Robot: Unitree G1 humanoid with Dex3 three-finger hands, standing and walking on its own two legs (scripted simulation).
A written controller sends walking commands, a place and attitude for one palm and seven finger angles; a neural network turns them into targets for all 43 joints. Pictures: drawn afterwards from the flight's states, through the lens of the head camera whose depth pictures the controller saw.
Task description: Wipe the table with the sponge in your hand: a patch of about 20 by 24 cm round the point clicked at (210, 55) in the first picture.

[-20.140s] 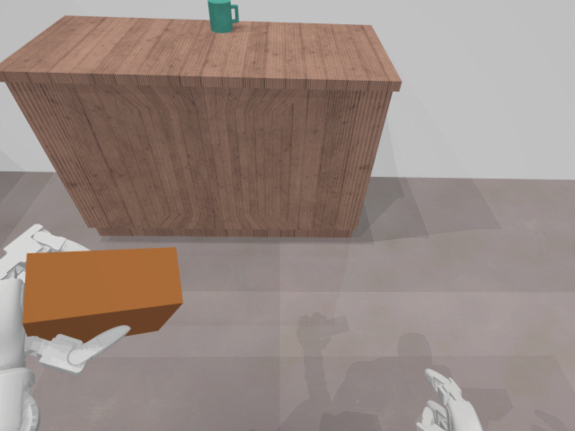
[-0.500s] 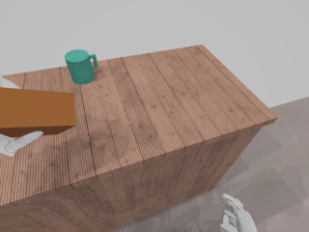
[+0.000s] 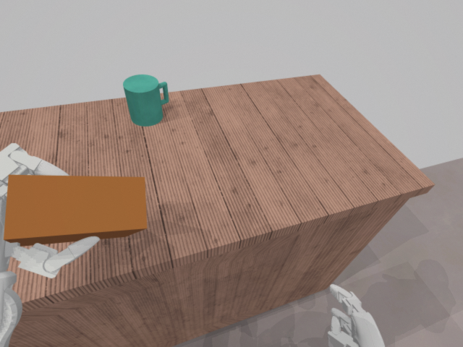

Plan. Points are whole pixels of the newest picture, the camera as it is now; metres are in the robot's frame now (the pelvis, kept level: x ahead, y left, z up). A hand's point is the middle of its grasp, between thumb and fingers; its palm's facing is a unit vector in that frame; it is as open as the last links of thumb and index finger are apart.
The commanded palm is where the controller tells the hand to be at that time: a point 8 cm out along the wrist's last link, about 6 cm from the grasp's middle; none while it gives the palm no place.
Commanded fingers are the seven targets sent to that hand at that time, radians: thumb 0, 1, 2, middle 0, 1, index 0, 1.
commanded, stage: come to a stop and stand still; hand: left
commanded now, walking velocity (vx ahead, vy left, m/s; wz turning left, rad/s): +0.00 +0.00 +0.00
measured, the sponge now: (99, 212) +0.23 +0.21 +0.17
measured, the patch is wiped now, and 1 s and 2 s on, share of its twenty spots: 0.00 0.00 0.00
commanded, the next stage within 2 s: look again from close up in 1.34 s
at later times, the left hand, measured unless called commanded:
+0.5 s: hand (55, 227) +0.20 +0.25 +0.17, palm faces +0.39 -0.86 -0.32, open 10.3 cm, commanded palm +0.15 +0.27 +0.18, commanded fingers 0.00 0.10 1.30 -1.20 -1.60 -1.20 -1.60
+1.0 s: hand (74, 215) +0.23 +0.24 +0.16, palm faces +0.37 -0.86 -0.34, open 10.3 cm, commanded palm +0.17 +0.27 +0.18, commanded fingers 0.00 0.10 1.30 -1.20 -1.60 -1.20 -1.60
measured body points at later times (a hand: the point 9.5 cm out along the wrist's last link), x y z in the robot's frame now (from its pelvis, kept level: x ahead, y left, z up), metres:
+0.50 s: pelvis -0.01 -0.01 +0.00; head -0.02 +0.01 +0.45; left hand +0.18 +0.29 +0.19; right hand +0.16 -0.24 -0.06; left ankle +0.05 +0.08 -0.74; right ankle +0.03 -0.11 -0.74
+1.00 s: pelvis +0.00 +0.00 +0.01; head -0.01 +0.01 +0.46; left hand +0.20 +0.28 +0.18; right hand +0.17 -0.23 -0.06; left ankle +0.05 +0.08 -0.74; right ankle +0.03 -0.11 -0.74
